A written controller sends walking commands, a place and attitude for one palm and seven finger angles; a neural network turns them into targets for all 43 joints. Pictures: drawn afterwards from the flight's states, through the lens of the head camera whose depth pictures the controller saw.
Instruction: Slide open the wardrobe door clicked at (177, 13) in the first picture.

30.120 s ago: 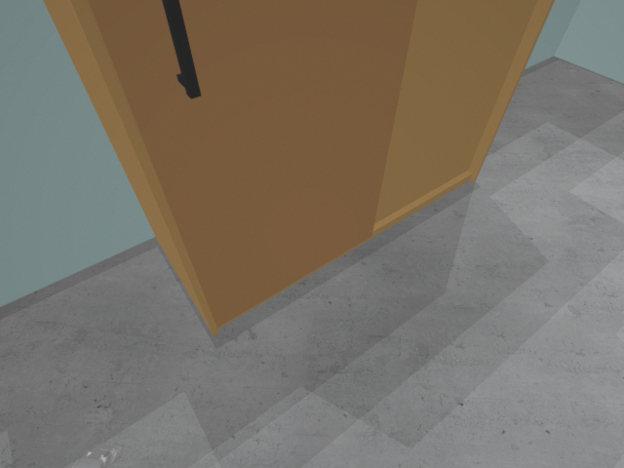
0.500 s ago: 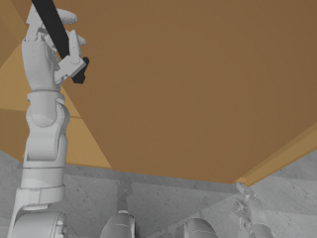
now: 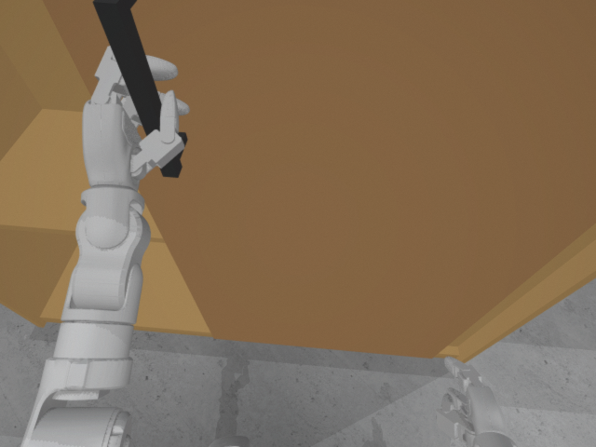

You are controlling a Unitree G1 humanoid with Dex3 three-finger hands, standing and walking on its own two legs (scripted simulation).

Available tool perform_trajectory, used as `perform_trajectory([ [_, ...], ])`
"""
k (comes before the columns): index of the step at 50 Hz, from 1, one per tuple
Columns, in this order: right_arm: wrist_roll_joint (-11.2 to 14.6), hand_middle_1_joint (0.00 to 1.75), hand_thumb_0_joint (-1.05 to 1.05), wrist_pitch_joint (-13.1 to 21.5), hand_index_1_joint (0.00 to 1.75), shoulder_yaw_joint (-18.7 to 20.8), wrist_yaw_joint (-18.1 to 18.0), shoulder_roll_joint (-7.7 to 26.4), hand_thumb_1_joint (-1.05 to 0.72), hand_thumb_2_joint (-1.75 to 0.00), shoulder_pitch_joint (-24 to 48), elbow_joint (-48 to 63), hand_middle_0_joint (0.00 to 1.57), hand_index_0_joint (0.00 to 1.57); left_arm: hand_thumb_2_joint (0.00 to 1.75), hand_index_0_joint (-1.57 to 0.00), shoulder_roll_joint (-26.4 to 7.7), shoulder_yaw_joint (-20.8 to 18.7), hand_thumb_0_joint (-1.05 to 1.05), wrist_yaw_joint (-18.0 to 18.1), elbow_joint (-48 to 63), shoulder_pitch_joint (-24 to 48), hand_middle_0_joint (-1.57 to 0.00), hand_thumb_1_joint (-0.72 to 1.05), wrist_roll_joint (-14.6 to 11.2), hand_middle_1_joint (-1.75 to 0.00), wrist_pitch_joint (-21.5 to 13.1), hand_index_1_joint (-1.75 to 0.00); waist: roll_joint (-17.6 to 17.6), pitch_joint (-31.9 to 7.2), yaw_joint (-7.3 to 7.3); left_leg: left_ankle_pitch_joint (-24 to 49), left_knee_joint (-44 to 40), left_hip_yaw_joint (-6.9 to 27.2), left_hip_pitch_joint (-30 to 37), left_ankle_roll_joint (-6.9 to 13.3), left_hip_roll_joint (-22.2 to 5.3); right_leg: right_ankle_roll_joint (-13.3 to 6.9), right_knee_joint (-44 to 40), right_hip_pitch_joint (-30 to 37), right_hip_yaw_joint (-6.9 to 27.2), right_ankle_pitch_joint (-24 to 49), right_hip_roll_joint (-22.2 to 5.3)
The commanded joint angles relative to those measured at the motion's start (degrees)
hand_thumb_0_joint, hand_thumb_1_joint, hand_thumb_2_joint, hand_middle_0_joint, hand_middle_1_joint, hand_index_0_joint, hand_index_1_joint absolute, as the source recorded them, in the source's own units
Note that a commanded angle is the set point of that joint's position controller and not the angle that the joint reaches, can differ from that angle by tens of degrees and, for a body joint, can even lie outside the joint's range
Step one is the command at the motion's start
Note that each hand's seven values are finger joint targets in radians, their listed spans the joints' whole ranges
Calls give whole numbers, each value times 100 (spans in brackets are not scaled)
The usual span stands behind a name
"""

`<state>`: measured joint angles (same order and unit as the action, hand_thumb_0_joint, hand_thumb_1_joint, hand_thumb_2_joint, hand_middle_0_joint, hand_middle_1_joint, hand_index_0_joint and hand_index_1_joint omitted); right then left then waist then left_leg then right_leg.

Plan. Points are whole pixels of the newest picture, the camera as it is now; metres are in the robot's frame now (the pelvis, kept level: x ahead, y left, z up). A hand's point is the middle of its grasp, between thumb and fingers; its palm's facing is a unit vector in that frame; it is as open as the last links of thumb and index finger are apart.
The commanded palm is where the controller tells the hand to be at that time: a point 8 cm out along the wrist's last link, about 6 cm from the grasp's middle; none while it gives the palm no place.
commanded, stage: stop walking and hold the door there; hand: left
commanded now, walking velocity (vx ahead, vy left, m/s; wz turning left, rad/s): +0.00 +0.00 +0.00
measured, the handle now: (154, 91) +0.42 +0.19 +0.23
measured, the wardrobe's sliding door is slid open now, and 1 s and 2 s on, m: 0.59 0.59 0.59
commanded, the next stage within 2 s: loosen the grip on the handle in 0.20 s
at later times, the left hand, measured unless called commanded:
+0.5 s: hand (159, 131) +0.38 +0.18 +0.22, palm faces +0.22 -0.97 -0.05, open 8.0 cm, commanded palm +0.35 +0.21 +0.20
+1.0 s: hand (163, 139) +0.38 +0.18 +0.21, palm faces +0.20 -0.98 -0.09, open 14.7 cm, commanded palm +0.34 +0.23 +0.20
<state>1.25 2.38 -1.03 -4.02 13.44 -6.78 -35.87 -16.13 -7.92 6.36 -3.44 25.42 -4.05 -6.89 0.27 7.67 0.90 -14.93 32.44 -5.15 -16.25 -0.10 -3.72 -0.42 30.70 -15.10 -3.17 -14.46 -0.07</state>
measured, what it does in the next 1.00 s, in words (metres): stands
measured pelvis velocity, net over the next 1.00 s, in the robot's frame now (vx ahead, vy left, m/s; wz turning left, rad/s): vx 0.00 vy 0.00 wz -0.03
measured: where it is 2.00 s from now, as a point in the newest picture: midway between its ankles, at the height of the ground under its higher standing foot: outside the picture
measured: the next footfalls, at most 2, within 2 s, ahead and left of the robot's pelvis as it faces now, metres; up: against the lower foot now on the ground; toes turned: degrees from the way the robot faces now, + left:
none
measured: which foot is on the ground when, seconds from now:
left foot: down 0.00-1.00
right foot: down 0.00-1.00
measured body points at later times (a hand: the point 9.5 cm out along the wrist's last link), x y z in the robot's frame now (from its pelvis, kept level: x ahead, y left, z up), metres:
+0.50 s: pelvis -0.02 +0.00 +0.00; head -0.04 -0.01 +0.45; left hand +0.36 +0.23 +0.22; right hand +0.13 -0.24 -0.09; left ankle +0.03 +0.12 -0.73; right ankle +0.02 -0.11 -0.73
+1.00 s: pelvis +0.00 +0.00 +0.00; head +0.00 -0.01 +0.45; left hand +0.36 +0.23 +0.22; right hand +0.13 -0.26 -0.09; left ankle +0.03 +0.12 -0.73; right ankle +0.02 -0.11 -0.73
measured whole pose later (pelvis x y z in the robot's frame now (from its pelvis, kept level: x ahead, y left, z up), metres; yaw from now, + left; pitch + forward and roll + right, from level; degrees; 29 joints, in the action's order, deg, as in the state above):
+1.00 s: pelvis +0.00 +0.00 +0.00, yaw -1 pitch +0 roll +0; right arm 1.2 9.9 -0.3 -2.6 14.6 -15.2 -39.3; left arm -16.5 -12.5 2.5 -16.7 23.4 -6.0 -13.6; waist -1.0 -1.0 -0.2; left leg -14.1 31.1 -4.1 -17.4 0.1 -2.1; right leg -1.0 31.4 -17.7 -1.5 -14.2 0.1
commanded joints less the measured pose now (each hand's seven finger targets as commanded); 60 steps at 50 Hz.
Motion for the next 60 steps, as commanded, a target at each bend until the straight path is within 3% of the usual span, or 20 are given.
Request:
perform_trajectory([
  [1, 37, 30, 0, 184, 30, 153, -83, 519, -90, -90, 286, 750, 20, 20, 90, -45, -771, -9, 0, -106, 1244, 1750, -45, 90, 55, -140, -433, -140, -93, -2455, -60, 1408, -306, 431, 831, 55, -539, 2, -363, 792, 663, 1922, -727],
  [14, 16, 30, 0, 103, 30, 138, -163, 595, -90, -90, 216, 631, 20, 20, 90, -45, -728, 67, 0, -97, 596, 1782, -45, 90, 27, -140, -400, -140, -136, -2214, -30, 1122, -687, 543, 738, 133, -614, 79, -486, 542, 526, 1122, -551],
  [15, -129, 30, 0, 399, 30, 556, 28, 696, -90, -90, 36, 591, 20, 20, 90, -45, -4597, -2812, 0, -111, 702, 6420, -45, 90, 825, -140, -519, -140, 1152, -1560, 267, 1274, -266, 131, 401, 301, -425, 19, -1094, 326, 1105, 2072, -425],
  [16, -124, 30, 0, 771, 30, 378, 115, 518, -90, -90, -221, 427, 20, 20, 84, -45, -1169, -620, 0, -400, -2152, 4706, -45, 78, 680, -140, 117, -140, 558, -3732, -564, 2579, -1052, 385, 999, 90, 246, -323, 186, 866, 162, 3037, 2],
  [17, 209, 30, 0, 878, 30, 499, 136, 617, -90, -90, -598, 354, 20, 20, 78, -45, -191, -491, 0, -651, -1302, 3190, -45, 66, 87, -140, 145, -140, 83, -3817, -135, 3420, -618, 475, 1607, -129, 21, -230, 77, 312, -95, 2322, 0],
  [18, 164, 30, 0, 852, 30, 446, 113, 797, -90, -90, -532, 313, 20, 20, 73, -45, -642, -935, 0, -763, -845, 3089, -45, 54, -358, -140, -21, -140, -1165, -4160, 10, 3300, -483, 492, 2442, -297, 15, -154, -120, 56, 29, 1705, -17],
  [19, 98, 30, 0, 842, 30, 375, 100, 719, -90, -90, -536, 238, 20, 20, 67, -45, -779, -1141, 0, -709, -1167, 2465, -45, 42, -458, -140, -115, -140, -1527, -3575, 73, 2824, -497, 483, 2288, -347, 49, -171, -229, -54, -10, 1248, -29],
  [21, 99, 30, 0, 929, 30, 298, 137, 688, -90, -90, -310, 335, 20, 20, 55, -45, -249, -225, 0, -543, -769, 3301, -45, 17, -303, -140, -483, -140, -338, -2452, -285, 867, -689, 455, 1217, -67, 61, -115, -447, -328, 29, 580, -3],
  [23, 128, 30, 0, 1000, 30, 271, 192, 725, -90, -90, -333, 348, 20, 20, 43, -45, -230, 68, 0, -308, -1156, 3202, -45, -7, -4, -140, -779, -140, 449, -1595, -385, -538, -859, 532, 430, 69, 67, -54, -541, -719, 87, -315, -16],
  [24, 112, 30, 0, 1014, 30, 288, 182, 755, -90, -90, -311, 346, 20, 20, 37, -45, -604, -204, 0, -173, -1224, 3286, -45, -19, 143, -140, -920, -140, 421, -1547, -316, -749, -855, 531, 290, 93, 95, -85, -538, -637, 141, -448, -52],
  [28, 113, 30, 0, 1119, 30, 252, 189, 738, -90, -90, -263, 428, 20, 20, 20, -41, -733, 19, 0, -198, -1309, 3588, -41, -55, 268, -135, -1367, -135, 176, -1834, -283, -1020, -671, 350, 183, 144, 266, -90, -592, -658, 362, -1097, -58],
  [34, 121, 30, 0, 1131, 30, 267, 93, 824, -90, -90, -359, 323, 20, 20, 20, -33, -1169, -287, 0, -424, -1705, 3764, -33, -55, 79, -125, -1540, -125, -11, -2094, -258, -1015, -520, 340, -7, 172, 355, -86, -679, -477, 534, -1342, -84],
  [35, 122, 30, 0, 1126, 30, 284, 84, 853, -90, -90, -323, 418, 20, 20, 20, -32, -1764, -831, 0, -436, -1249, 3648, -32, -55, -22, -123, -1573, -123, -131, -2469, -73, -880, -557, 347, 45, 186, 353, -101, -678, -103, 595, -1270, -105],
  [39, 125, 30, 0, 1100, 30, 239, 33, 835, -90, -90, -197, 388, 20, 20, 20, -26, -1527, -862, 0, -497, -1403, 3020, -26, -55, -316, -117, -1358, -117, 126, -1978, -35, -659, -602, 291, -117, 191, 339, -75, -854, -36, 607, -1196, -113],
  [44, 44, 30, 0, 1087, 30, 276, 69, 836, -90, -90, -226, 477, 20, 20, 20, -25, -1496, -1082, 0, -365, -373, 2139, -25, -55, -311, -115, -1185, -115, -92, -2431, 142, 648, -543, 238, 339, 200, 308, -98, -504, 367, 354, 522, -36],
  [47, 27, 30, 0, 1089, 30, 294, 129, 775, -90, -90, -278, 539, 20, 20, 20, -25, -1091, -739, 0, -371, 352, 1969, -25, -55, -279, -115, -1096, -115, -87, -2682, 79, 1243, -456, 228, 651, 183, 299, -85, -323, 391, 239, 1242, 6],
  [49, 15, 30, 0, 1015, 30, 294, 104, 818, -90, -90, -393, 385, 20, 20, 20, -25, -1183, -821, 0, -330, -47, 1947, -25, -55, -194, -115, -974, -115, 13, -2378, -57, 1313, -397, 252, 620, 173, 275, -72, -312, 146, 202, 1319, 31],
  [51, 20, 30, 0, 944, 30, 302, 105, 820, -90, -90, -385, 467, 20, 20, 20, -25, -1216, -960, 0, -381, 65, 1759, -25, -55, -291, -115, -940, -115, 239, -2462, 14, 1241, -394, 247, 538, 172, 297, -38, -325, 256, 207, 1339, 28],
  [54, 19, 30, 0, 847, 30, 269, 67, 780, -90, -90, -288, 492, 20, 20, 20, -25, -1407, -1130, 0, -431, 176, 1848, -25, -55, -273, -115, -924, -115, -74, -2475, 51, 1261, -378, 246, 572, 168, 310, -63, -290, 262, 218, 1337, 27],
  [60, 69, 30, 0, 714, 30, 209, -7, 755, -90, -90, -276, 496, 20, 20, 20, -25, -1473, -1123, 0, -719, -223, 2027, -25, -55, -357, -115, -836, -115, -6, -2285, -77, 1093, -349, 309, 509, 168, 317, -57, -327, 104, 213, 1192, 34],
])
